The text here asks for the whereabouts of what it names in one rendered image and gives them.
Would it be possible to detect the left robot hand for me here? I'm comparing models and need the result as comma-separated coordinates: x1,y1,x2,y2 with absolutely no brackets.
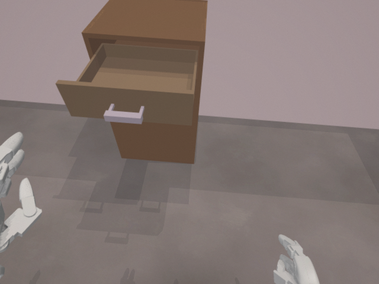
0,132,42,253

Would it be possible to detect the drawer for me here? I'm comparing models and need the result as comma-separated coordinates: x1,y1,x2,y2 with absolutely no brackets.
56,43,198,125

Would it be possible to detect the right robot hand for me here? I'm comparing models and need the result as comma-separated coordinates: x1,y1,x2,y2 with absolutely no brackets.
274,234,320,284

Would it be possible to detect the handle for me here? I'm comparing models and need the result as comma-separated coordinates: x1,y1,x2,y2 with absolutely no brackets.
104,104,144,124

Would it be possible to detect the cabinet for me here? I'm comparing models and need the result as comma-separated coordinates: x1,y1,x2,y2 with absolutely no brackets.
82,0,208,164

